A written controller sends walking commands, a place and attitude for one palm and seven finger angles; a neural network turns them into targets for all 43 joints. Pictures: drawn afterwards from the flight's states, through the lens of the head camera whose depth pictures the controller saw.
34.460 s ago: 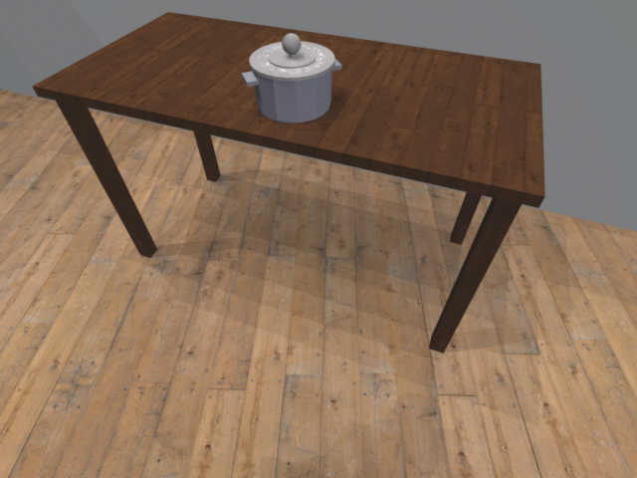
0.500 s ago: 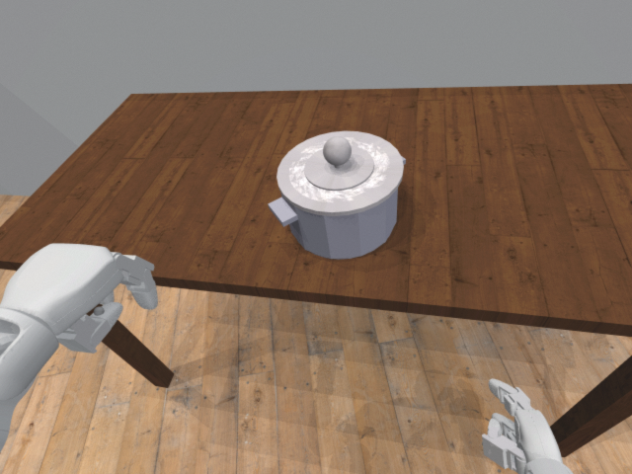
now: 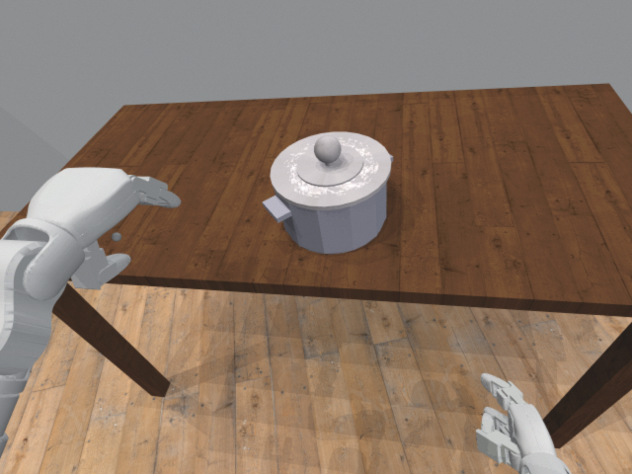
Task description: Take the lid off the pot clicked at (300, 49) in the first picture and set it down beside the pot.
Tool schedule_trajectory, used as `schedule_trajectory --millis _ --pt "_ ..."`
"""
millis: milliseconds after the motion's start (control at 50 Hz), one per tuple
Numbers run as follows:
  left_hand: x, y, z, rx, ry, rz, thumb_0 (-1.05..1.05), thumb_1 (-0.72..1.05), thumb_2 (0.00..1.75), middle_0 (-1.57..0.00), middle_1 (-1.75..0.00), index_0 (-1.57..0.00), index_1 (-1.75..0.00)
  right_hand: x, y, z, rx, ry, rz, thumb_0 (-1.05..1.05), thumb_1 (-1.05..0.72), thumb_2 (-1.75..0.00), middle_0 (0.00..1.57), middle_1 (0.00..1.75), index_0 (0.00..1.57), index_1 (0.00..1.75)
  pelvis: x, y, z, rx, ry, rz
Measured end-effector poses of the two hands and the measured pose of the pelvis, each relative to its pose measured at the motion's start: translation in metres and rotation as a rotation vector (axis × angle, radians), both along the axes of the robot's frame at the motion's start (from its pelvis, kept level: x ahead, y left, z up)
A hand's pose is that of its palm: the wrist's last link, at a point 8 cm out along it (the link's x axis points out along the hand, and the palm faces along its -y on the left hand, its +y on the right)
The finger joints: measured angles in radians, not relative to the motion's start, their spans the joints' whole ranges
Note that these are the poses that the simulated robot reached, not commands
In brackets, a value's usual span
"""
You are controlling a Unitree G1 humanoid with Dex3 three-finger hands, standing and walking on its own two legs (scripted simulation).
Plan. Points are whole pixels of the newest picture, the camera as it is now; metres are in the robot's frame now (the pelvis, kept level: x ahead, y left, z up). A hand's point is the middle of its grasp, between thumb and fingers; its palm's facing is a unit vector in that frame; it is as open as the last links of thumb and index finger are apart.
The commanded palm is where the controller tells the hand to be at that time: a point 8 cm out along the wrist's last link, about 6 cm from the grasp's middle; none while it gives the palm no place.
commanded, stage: move the open hand above the knob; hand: left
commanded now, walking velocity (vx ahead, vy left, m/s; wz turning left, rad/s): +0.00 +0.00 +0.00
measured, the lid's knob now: (327, 149) +0.56 +0.05 +0.12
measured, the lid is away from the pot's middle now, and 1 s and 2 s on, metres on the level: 0.01 0.01 0.01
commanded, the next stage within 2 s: none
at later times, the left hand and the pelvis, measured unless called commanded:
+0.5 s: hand (187, 185) +0.38 +0.18 +0.21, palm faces -0.08 +0.02 -1.00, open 10.1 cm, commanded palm +0.35 +0.18 +0.27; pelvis +0.01 -0.01 +0.00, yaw +0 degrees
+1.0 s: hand (248, 153) +0.44 +0.12 +0.21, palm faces -0.11 -0.01 -0.99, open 10.1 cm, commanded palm +0.42 +0.13 +0.27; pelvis +0.03 +0.00 +0.00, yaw +0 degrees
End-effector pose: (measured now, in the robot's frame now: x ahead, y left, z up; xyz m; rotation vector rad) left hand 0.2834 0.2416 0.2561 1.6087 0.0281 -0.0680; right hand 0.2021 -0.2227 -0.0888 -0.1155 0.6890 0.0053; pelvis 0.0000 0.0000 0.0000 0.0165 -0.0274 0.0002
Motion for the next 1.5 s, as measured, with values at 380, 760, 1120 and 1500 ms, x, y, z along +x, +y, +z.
schedule_trajectory --millis 380,760,1120,1500 --pt "0.049 -0.044 0.007 -0.004 0.015 -0.057 0.0 -0.34 1.54 -0.86 -0.08 -0.86 -0.08 -0.003 -0.006 -0.007 0.016 0.031 -0.01 0.01 -0.91 -0.9 0.2 0.3 0.2 0.3 0.002 -0.006 -0.001 0.007 0.011 0.001" --pt "0.115 -0.088 0.011 -0.049 0.035 -0.066 0.0 -0.34 1.54 -0.86 -0.08 -0.86 -0.08 -0.013 -0.023 -0.019 0.032 0.122 -0.074 0.01 -0.91 -0.9 0.2 0.3 0.2 0.3 0.019 -0.007 -0.001 0.014 0.041 -0.013" --pt "0.155 -0.13 0.011 -0.058 0.044 -0.099 0.0 -0.34 1.54 -0.86 -0.08 -0.86 -0.08 -0.006 -0.012 -0.02 0.043 0.146 -0.086 0.01 -0.91 -0.9 0.2 0.3 0.2 0.3 0.028 -0.004 -0.002 0.015 0.059 -0.012" --pt "0.207 -0.171 0.014 -0.077 0.099 -0.072 0.0 -0.34 1.54 -0.86 -0.08 -0.86 -0.08 -0.053 -0.029 -0.037 0.004 0.283 -0.184 0.01 -0.91 -0.9 0.2 0.3 0.2 0.3 0.037 -0.001 -0.002 0.019 0.098 -0.024"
